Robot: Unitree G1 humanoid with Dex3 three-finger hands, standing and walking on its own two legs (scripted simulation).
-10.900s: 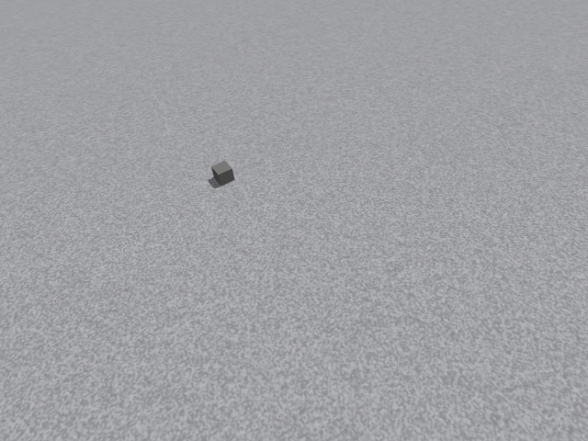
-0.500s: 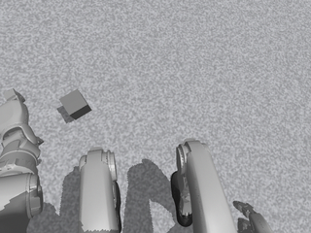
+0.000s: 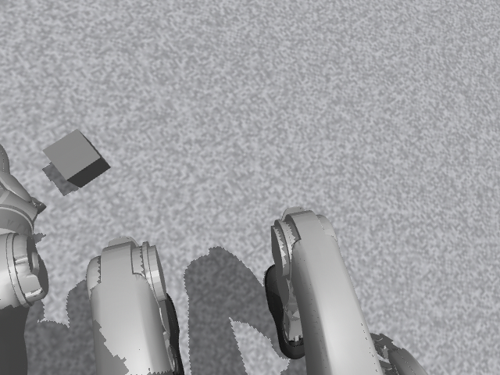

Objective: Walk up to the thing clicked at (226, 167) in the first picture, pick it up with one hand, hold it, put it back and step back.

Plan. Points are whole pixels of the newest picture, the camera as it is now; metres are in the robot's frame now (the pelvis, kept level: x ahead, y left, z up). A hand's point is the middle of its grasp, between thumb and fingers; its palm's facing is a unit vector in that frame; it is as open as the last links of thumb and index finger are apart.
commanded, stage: rise first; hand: left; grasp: from above
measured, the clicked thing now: (79, 159) +0.52 +0.29 -0.31
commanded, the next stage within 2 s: approach in 1.98 s
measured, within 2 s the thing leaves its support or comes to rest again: neither
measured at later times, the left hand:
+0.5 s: hand (18, 174) +0.46 +0.34 -0.19, palm faces -0.29 -0.29 -0.91, open 13.9 cm
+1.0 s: hand (24, 165) +0.47 +0.33 -0.19, palm faces -0.29 -0.29 -0.91, open 14.0 cm
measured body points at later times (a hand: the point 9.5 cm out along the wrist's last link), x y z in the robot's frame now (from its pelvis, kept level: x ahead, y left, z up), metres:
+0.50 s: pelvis +0.00 +0.00 -0.02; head +0.26 +0.05 +0.34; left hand +0.47 +0.35 -0.13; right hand +0.04 -0.27 -0.13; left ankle +0.08 +0.14 -0.31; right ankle +0.10 -0.14 -0.31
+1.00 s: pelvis +0.00 +0.00 -0.03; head +0.26 +0.05 +0.34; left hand +0.49 +0.34 -0.14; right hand +0.03 -0.26 -0.13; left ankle +0.08 +0.14 -0.31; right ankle +0.10 -0.14 -0.31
